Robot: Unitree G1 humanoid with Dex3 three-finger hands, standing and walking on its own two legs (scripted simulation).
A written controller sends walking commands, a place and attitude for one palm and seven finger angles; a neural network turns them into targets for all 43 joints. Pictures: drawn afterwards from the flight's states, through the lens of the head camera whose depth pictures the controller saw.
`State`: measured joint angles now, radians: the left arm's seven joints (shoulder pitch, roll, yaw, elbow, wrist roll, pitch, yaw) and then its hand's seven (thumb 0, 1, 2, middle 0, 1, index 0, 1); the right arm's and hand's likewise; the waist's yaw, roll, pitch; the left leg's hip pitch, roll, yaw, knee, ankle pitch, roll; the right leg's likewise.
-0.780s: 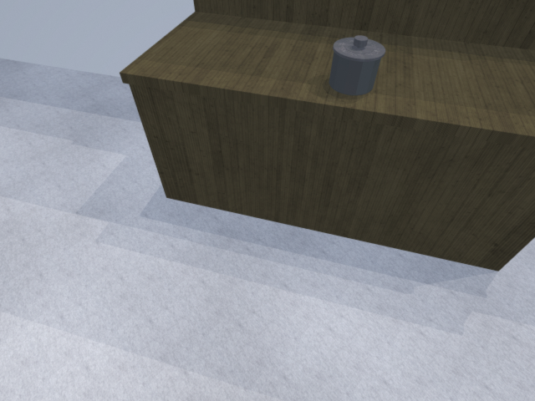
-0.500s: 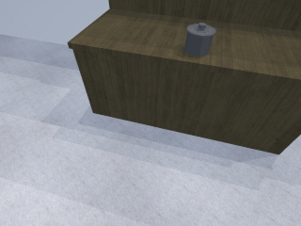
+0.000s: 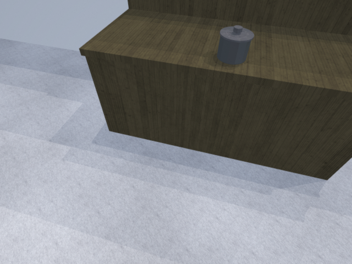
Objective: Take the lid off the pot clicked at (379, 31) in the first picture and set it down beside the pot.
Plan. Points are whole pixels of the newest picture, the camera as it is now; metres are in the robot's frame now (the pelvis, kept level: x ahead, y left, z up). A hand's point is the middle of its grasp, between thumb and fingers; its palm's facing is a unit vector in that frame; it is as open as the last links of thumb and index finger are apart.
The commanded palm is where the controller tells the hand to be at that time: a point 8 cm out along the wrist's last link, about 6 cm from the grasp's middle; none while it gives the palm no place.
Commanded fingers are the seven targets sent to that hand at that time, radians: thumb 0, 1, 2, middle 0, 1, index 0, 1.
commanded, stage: look at it before walking up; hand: left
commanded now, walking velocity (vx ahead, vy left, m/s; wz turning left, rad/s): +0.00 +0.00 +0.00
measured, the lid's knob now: (237, 29) +1.11 -0.23 +0.06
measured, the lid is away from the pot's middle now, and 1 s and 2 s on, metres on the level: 0.00 0.00 0.00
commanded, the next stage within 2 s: walk to a spot facing it in 0.26 s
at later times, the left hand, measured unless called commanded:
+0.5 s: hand out of the picture +0.05 +0.23 -0.17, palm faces -0.02 -0.96 -0.28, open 7.4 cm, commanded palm none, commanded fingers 0.00 0.90 0.90 -0.20 -0.30 -0.20 -0.30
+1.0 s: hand out of the picture +0.11 +0.14 -0.17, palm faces -0.19 -0.97 -0.17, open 7.4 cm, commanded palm none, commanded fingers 0.00 0.90 0.90 -0.20 -0.30 -0.20 -0.30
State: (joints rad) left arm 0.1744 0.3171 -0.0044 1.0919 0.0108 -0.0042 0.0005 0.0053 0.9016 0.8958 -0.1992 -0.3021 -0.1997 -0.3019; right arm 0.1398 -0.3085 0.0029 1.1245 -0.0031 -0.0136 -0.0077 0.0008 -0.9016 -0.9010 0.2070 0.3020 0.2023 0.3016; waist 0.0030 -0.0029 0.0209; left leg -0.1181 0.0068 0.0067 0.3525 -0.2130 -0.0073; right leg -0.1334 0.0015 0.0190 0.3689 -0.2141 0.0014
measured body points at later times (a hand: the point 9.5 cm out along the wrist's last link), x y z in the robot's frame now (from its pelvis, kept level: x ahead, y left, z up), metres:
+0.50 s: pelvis +0.01 +0.00 +0.00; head +0.00 +0.00 +0.45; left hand +0.05 +0.28 -0.15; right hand +0.06 -0.28 -0.15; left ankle -0.01 +0.12 -0.75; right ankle -0.01 -0.12 -0.75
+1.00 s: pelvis +0.14 -0.03 +0.00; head +0.16 -0.04 +0.45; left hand +0.13 +0.19 -0.15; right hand +0.18 -0.29 -0.14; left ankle +0.29 +0.08 -0.68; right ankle +0.03 -0.11 -0.75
